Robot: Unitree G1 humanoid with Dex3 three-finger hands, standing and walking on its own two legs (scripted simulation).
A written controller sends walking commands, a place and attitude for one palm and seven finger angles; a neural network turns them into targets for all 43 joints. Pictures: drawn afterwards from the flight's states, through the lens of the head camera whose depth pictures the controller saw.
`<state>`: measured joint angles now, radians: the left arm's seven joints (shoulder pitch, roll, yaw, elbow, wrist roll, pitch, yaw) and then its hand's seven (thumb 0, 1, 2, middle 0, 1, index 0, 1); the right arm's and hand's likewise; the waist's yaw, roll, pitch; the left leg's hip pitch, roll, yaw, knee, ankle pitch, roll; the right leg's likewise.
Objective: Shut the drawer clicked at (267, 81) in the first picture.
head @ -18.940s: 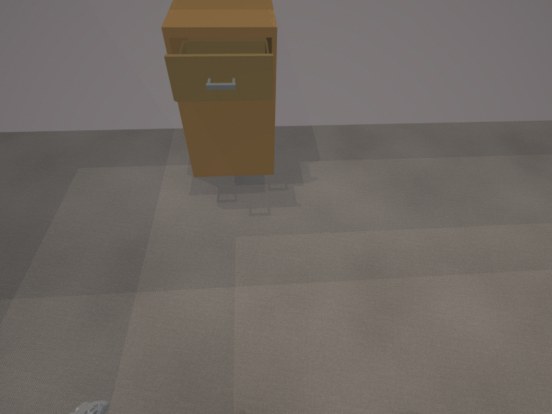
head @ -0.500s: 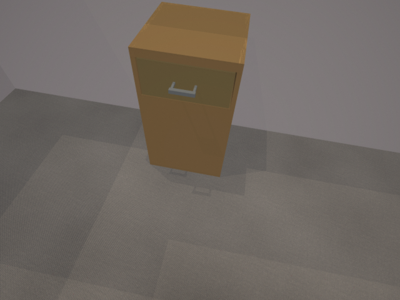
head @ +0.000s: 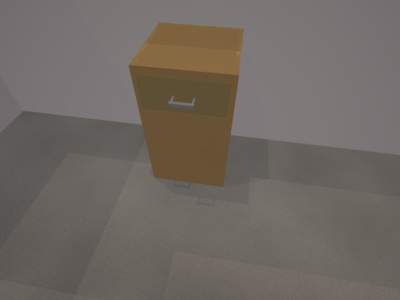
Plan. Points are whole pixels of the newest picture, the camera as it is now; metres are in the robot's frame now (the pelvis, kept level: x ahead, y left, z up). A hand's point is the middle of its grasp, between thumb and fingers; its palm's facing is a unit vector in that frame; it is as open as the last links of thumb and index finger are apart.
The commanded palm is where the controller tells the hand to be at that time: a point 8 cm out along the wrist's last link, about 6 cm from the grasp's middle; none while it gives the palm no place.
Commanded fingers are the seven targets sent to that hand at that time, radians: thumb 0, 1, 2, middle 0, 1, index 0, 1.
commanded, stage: let the arm hang, fingers relaxed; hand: left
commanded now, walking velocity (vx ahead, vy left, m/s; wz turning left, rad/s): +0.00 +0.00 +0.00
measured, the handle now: (182, 102) +0.87 +0.12 -0.14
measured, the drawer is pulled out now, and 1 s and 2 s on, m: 0.00 0.00 0.00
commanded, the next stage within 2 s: look to check the result in 0.16 s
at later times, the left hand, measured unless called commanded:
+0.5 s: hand out of the picture -0.01 +0.15 -0.18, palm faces +0.03 -0.98 -0.19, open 7.4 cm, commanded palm none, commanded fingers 0.00 0.90 0.90 -0.20 -0.30 -0.20 -0.30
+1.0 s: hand out of the picture +0.01 +0.14 -0.17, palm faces +0.03 -0.98 -0.20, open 7.4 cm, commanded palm none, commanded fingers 0.00 0.90 0.90 -0.20 -0.30 -0.20 -0.30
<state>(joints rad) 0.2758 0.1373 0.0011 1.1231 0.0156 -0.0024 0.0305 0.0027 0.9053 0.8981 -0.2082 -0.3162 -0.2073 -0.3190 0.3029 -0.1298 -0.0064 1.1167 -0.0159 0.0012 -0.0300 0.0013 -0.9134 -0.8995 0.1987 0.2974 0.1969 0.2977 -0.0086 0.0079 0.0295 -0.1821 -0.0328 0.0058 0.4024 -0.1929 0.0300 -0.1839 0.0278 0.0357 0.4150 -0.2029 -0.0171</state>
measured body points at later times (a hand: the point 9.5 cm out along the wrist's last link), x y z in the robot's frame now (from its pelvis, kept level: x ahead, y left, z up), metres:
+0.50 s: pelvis +0.01 -0.01 +0.00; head +0.02 -0.02 +0.45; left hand -0.01 +0.21 -0.16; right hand -0.02 -0.22 -0.17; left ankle +0.02 +0.10 -0.74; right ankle +0.01 -0.11 -0.74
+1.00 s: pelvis +0.02 -0.02 +0.00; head +0.03 -0.03 +0.45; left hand +0.01 +0.20 -0.16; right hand +0.00 -0.24 -0.17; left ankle +0.02 +0.10 -0.74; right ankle +0.01 -0.11 -0.74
